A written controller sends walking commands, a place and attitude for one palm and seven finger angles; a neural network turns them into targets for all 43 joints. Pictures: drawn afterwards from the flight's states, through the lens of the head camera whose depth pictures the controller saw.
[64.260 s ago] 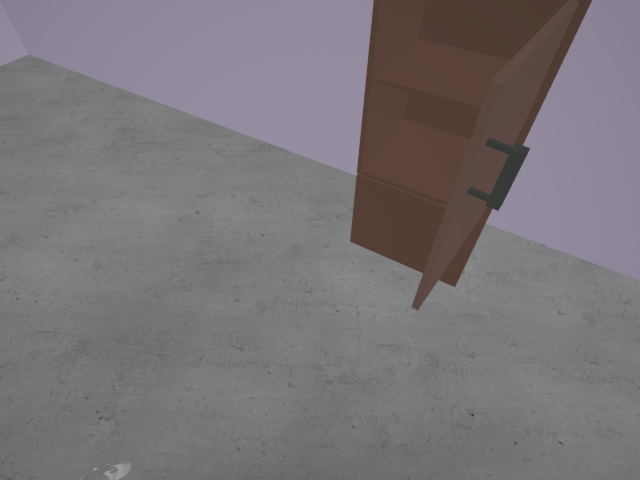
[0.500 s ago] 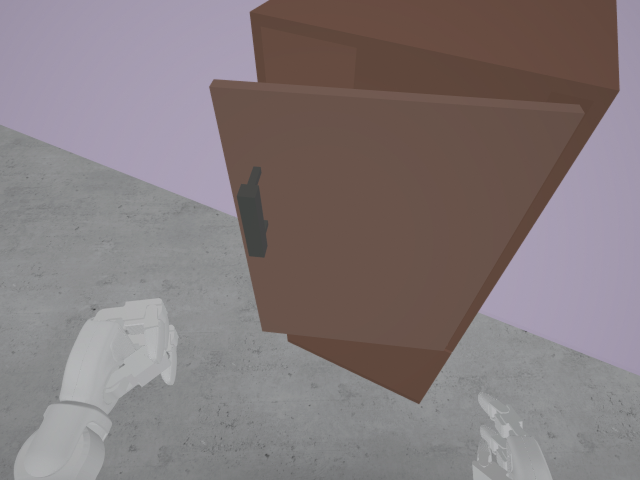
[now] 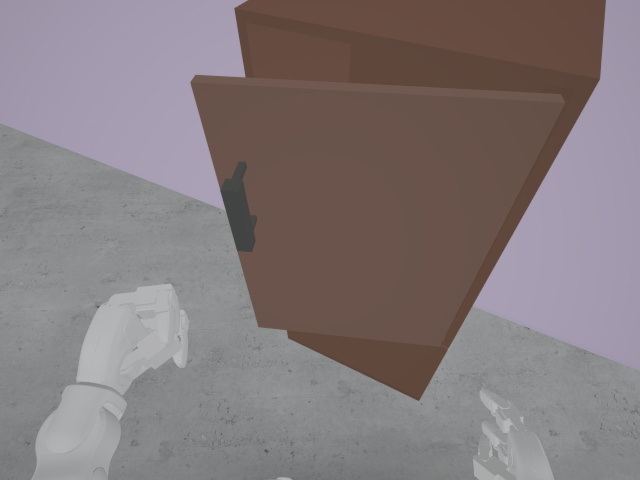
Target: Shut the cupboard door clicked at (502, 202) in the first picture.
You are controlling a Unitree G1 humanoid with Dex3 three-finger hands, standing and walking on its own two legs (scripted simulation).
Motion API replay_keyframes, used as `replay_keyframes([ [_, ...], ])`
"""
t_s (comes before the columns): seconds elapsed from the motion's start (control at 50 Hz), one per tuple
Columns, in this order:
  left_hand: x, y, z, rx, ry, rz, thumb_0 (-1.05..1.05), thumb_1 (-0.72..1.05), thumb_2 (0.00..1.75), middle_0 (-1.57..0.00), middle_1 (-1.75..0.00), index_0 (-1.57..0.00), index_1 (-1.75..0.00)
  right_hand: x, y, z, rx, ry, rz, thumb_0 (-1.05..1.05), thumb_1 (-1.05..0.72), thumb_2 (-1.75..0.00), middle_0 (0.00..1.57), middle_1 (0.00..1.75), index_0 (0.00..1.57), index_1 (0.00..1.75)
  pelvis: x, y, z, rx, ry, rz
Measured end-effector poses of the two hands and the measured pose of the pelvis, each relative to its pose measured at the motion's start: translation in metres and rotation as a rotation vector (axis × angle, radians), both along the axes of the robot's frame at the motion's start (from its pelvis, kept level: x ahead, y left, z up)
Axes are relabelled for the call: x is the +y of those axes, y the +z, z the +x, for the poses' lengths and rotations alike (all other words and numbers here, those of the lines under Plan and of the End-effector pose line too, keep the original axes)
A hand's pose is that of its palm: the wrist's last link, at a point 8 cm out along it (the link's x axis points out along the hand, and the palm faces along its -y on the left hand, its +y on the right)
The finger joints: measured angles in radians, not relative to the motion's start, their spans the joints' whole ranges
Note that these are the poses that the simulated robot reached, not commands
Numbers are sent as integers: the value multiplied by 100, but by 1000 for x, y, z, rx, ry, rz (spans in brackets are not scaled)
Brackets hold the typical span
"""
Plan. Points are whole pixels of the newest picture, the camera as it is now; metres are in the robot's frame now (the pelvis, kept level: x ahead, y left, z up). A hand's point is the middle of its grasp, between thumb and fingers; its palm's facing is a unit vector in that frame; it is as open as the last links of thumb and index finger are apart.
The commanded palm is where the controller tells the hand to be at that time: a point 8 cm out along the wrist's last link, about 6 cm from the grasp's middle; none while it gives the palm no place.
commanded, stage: bring the fist close to the handle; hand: left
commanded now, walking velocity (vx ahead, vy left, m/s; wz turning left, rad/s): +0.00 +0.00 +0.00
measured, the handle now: (243, 207) +0.45 +0.15 +0.09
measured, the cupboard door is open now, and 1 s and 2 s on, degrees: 20 20 10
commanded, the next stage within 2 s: push the door shut along its arc in 1.20 s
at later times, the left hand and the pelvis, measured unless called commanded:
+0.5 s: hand (227, 285) +0.32 +0.14 +0.09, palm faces -0.08 -1.00 -0.03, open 3.1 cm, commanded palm +0.30 +0.19 +0.09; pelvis +0.01 +0.00 +0.01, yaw -1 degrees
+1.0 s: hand (253, 254) +0.37 +0.12 +0.09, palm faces -0.06 -1.00 -0.02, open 3.1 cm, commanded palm +0.34 +0.17 +0.09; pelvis +0.01 +0.00 +0.01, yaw -2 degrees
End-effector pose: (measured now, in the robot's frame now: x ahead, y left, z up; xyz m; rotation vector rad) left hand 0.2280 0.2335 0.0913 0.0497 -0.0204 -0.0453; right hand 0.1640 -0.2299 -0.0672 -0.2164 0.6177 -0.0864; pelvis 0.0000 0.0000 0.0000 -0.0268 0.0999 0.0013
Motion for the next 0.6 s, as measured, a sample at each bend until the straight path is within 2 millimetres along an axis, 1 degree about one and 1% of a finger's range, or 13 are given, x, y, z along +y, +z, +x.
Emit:
replay_keyframes([
  [0.14,-13,1,26,0,-23,-7,1,90,90,-130,-150,-130,-150,-8,-2,-7,24,-27,6,2,-90,-90,20,30,20,30,-4,2,2,4,-10,8],
  [0.32,-22,-1,53,6,-15,-16,1,90,90,-130,-150,-130,-150,-16,-5,-15,72,-56,5,2,-90,-90,20,30,20,30,-5,4,6,11,-22,16],
  [0.44,-34,-1,67,2,-31,-23,1,90,90,-130,-150,-130,-150,-16,-8,-15,100,-61,7,2,-91,-90,20,30,20,30,-4,5,9,17,-24,18],
  [0.6,-49,-1,87,-1,-35,-25,2,90,90,-130,-150,-130,-150,-11,-12,-13,125,-63,24,2,-91,-90,20,30,20,30,-2,5,12,21,-29,21],
])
